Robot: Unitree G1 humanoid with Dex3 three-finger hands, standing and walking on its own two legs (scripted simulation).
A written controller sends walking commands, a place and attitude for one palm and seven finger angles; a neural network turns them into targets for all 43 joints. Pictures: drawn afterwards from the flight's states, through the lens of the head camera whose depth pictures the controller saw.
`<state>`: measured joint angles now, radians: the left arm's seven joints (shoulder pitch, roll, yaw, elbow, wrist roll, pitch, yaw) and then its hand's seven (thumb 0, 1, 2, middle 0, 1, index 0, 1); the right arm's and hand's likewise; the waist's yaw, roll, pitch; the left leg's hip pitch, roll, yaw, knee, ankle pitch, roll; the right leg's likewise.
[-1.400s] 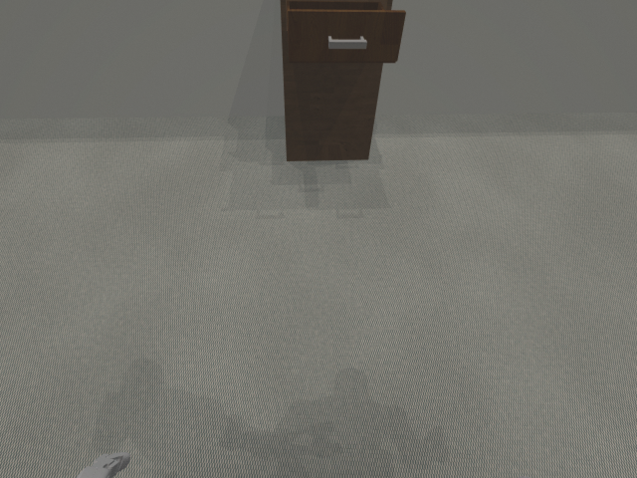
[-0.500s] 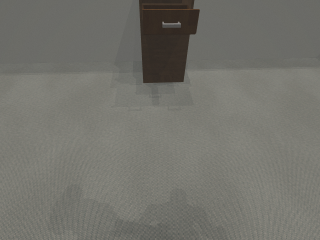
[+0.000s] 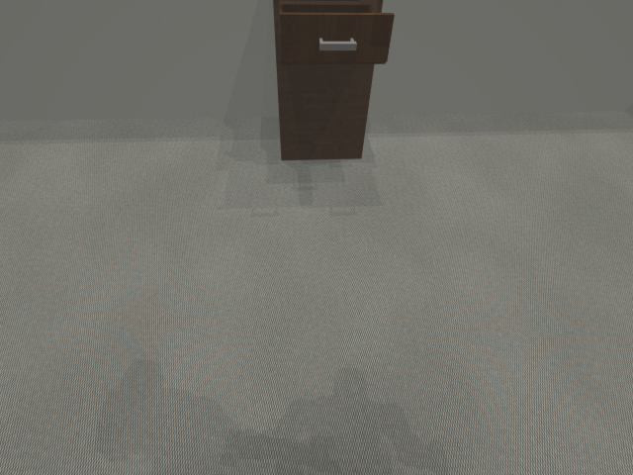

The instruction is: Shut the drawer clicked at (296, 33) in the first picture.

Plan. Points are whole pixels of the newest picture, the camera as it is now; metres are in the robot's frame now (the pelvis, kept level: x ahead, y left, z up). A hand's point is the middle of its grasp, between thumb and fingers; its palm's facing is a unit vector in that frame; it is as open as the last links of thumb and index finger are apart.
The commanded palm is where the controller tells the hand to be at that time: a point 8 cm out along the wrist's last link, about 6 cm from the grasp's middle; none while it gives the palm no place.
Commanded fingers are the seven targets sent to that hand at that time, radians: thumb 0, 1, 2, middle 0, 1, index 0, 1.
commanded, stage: look at it before walking up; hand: left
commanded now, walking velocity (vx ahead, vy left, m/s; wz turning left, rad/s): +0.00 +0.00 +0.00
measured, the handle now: (337, 43) +1.44 +0.00 -0.05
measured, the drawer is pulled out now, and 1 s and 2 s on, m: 0.30 0.30 0.30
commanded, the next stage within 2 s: walk to a spot facing it in 0.14 s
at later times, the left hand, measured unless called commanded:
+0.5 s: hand out of the picture +0.06 +0.21 -0.18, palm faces -0.08 -0.97 -0.24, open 7.4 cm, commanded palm none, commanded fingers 0.00 0.90 0.90 -0.20 -0.30 -0.20 -0.30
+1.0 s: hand out of the picture +0.15 +0.13 -0.18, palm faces -0.12 -0.98 -0.14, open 7.4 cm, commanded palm none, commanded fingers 0.00 0.90 0.90 -0.20 -0.30 -0.20 -0.30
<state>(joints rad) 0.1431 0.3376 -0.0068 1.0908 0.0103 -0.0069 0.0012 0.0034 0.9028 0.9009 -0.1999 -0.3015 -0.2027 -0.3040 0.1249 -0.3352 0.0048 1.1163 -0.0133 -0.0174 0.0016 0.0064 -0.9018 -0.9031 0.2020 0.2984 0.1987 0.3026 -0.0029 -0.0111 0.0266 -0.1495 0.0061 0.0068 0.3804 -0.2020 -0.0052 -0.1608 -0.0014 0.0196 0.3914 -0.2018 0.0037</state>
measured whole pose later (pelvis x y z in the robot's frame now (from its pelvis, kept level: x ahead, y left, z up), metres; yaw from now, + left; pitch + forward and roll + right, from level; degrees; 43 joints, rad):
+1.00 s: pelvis +0.21 -0.04 -0.01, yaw -13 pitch +1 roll -1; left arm 0.47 0.11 0.03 1.13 0.03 -0.07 0.02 0.00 0.90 0.90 -0.20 -0.30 -0.20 -0.30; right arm 0.13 -0.17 -0.05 1.01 -0.02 -0.03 0.03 0.01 -0.91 -0.90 0.20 0.30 0.19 0.30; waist 0.05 0.00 0.03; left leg -0.58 0.11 0.09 0.78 -0.18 -0.02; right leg 0.05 0.05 0.02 0.29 -0.35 -0.03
